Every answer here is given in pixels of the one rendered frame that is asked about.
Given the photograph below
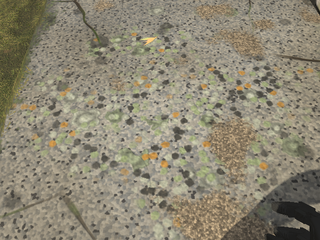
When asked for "right robot hand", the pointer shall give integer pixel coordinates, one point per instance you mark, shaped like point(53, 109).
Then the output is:
point(302, 212)

